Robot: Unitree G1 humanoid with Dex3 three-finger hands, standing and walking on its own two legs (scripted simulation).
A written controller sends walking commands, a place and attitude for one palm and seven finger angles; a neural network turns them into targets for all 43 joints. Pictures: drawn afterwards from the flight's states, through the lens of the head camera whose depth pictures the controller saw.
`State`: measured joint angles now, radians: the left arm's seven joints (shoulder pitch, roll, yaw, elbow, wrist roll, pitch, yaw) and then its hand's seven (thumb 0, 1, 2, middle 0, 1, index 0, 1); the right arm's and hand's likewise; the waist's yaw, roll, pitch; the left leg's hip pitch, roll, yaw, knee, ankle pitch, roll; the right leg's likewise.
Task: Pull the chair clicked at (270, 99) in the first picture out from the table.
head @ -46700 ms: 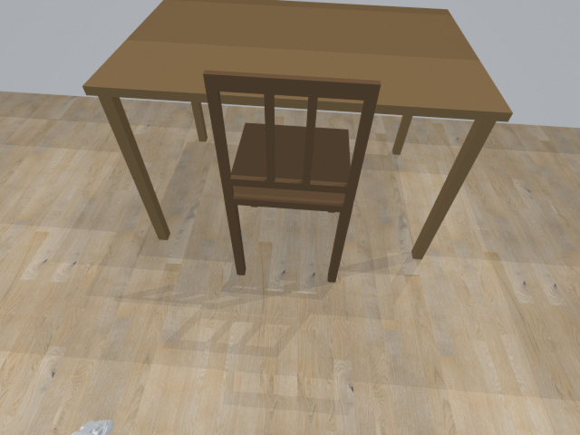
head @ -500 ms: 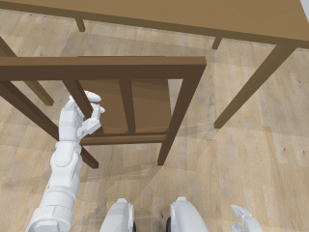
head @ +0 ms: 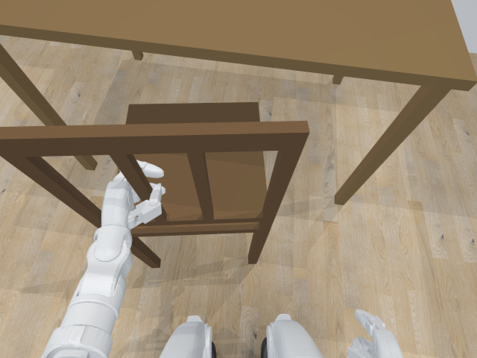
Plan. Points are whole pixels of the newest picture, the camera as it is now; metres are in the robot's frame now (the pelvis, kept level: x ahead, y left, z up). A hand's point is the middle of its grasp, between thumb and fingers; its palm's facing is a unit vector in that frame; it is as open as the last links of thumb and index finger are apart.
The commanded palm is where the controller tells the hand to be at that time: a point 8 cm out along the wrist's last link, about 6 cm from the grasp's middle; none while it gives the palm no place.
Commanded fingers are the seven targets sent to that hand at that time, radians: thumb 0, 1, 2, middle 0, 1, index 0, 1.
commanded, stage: step backward, pulling the chair out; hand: left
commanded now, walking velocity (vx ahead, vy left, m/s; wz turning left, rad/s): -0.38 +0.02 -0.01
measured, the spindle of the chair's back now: (144, 191) +0.39 +0.17 -0.03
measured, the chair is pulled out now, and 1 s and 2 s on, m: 0.19 0.30 0.36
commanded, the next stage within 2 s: none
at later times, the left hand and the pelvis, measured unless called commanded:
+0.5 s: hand (163, 228) +0.32 +0.13 -0.01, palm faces +0.03 -0.99 -0.14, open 5.3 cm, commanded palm +0.30 +0.18 -0.01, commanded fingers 0.00 0.90 0.90 -0.50 -1.45 -0.50 -1.45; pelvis -0.02 -0.01 +0.06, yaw -3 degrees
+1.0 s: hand (164, 267) +0.26 +0.12 -0.02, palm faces +0.04 -0.98 -0.19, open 5.4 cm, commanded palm +0.24 +0.17 -0.01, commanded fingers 0.00 0.90 0.90 -0.50 -1.45 -0.50 -1.45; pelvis -0.08 -0.02 +0.04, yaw -1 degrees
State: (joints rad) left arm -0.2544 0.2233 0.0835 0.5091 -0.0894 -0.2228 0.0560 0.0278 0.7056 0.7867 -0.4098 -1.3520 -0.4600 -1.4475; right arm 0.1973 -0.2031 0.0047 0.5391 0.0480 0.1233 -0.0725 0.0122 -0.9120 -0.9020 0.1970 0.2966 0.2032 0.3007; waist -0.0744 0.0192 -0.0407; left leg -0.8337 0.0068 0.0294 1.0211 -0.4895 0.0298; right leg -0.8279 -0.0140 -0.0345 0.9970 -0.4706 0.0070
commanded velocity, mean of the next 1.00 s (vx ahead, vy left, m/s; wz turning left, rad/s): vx -0.38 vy -0.03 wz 0.04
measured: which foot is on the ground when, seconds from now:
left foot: down 0.00-1.00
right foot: down 0.00-1.00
